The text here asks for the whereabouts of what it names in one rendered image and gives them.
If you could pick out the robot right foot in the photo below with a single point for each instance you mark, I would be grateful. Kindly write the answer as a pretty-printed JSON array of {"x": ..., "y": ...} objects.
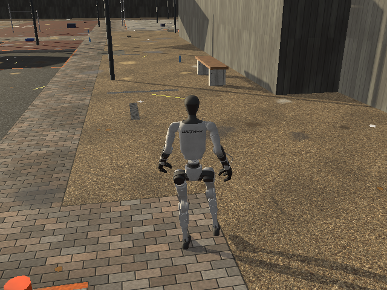
[{"x": 216, "y": 231}]

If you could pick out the robot left forearm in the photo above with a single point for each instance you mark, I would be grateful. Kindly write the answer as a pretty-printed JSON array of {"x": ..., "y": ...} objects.
[{"x": 163, "y": 157}]

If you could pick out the right robot hand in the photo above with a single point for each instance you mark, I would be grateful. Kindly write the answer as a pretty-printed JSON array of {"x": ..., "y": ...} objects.
[{"x": 227, "y": 172}]

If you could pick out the left robot hand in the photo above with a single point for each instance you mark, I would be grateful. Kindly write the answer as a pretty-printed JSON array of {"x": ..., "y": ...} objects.
[{"x": 162, "y": 169}]

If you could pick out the left robot upper arm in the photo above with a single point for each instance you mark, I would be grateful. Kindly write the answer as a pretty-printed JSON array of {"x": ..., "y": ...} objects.
[{"x": 170, "y": 137}]

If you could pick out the robot right forearm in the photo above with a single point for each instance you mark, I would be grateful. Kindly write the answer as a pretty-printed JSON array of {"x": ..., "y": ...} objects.
[{"x": 223, "y": 159}]

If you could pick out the right robot upper arm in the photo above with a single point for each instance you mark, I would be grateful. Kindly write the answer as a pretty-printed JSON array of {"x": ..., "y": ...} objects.
[{"x": 211, "y": 126}]

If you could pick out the robot head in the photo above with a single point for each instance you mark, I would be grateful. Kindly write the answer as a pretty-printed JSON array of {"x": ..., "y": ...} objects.
[{"x": 192, "y": 104}]

